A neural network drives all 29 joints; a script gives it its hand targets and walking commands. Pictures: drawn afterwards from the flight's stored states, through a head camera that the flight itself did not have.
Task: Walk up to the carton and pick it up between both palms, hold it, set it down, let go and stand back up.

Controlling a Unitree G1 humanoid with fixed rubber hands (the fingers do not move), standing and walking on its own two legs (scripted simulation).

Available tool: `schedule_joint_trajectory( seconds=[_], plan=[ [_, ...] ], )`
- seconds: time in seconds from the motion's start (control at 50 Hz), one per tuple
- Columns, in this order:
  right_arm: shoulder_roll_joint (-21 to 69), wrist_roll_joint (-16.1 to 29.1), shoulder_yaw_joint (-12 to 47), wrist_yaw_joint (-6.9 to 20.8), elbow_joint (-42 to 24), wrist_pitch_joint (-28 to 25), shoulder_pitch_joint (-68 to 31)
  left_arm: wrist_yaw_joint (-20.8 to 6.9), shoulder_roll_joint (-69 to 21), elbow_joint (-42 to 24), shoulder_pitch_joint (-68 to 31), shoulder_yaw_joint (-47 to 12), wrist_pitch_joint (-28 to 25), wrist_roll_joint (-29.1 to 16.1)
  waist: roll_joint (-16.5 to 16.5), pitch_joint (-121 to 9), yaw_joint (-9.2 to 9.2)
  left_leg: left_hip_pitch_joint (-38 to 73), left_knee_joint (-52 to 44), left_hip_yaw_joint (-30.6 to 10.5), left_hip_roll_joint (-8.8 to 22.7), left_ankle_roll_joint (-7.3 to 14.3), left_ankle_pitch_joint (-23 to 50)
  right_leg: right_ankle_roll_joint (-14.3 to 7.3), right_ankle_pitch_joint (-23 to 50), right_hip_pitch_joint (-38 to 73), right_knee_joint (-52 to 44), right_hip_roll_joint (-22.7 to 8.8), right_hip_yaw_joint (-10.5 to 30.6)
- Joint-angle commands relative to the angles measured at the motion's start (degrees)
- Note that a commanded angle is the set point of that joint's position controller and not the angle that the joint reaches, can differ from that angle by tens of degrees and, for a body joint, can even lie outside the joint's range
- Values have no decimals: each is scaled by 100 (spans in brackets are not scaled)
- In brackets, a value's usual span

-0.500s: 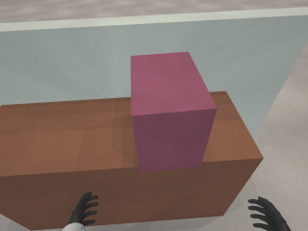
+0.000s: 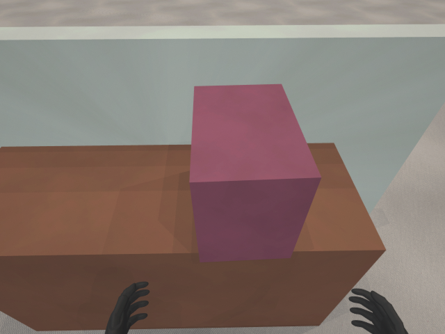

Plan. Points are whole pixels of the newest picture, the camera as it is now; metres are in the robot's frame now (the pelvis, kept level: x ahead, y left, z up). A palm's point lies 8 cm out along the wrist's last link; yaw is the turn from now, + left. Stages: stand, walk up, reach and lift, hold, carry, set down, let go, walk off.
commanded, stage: reach and lift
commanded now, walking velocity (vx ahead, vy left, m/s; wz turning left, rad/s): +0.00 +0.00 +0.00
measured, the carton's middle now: (241, 170) +0.49 +0.00 +0.01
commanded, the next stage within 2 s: none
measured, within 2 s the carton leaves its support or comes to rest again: neither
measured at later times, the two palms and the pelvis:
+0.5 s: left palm (126, 314) +0.17 +0.19 +0.00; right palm (385, 323) +0.17 -0.23 -0.01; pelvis -0.01 +0.00 +0.00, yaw +0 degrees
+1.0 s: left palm (121, 256) +0.24 +0.20 +0.06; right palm (382, 260) +0.25 -0.23 +0.05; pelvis -0.02 +0.00 +0.00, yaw -1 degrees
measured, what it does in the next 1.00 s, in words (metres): stands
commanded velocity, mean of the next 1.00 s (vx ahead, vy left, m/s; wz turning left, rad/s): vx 0.00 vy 0.00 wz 0.00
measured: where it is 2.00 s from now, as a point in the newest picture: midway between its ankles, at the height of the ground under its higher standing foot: outside the picture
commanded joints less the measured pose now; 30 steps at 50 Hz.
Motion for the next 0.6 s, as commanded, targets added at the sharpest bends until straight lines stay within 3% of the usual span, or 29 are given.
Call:
schedule_joint_trajectory(
  seconds=[0.0, 0.1, 0.2, 0.28, 0.48, 0.58],
  plan=[
    [-708, 84, -201, -108, -729, -413, -61, -19, 404, -845, -89, 39, -537, -152, -173, -209, -40, 213, 5, 88, -314, -76, 1523, -9, 1405, -170, -266, -50, 68],
    [-618, 198, -78, -163, -831, -665, 85, -58, 413, -945, -13, -96, -912, -264, -167, -344, -62, 129, 121, 83, -351, -49, 1518, 37, 1533, -89, -113, -56, 105],
    [-602, 320, -11, -117, -980, -759, -191, 36, 373, -1029, -285, -164, -1090, -391, -101, -226, 62, -3, 91, 88, -340, -59, 1182, -59, 708, -352, -128, -31, 96],
    [-618, 385, -5, -88, -1071, -636, -310, 111, 302, -1039, -448, -286, -1018, -445, -117, -167, 20, -61, 80, 91, -332, -3, 924, -96, 509, -417, -73, -4, 87],
    [-668, 371, -104, -155, -1546, 264, -1392, 334, 206, -1216, -1471, -141, -84, -362, -12, -53, 105, 36, -192, 50, -243, 59, 77, -212, -412, -709, -273, -51, 171],
    [-685, 453, -151, -220, -1779, 730, -1769, 383, 159, -1660, -1796, -15, 511, -377, 19, -269, 165, 159, -185, 68, -235, 52, 443, -172, -31, -618, -258, -29, 133]
  ],
)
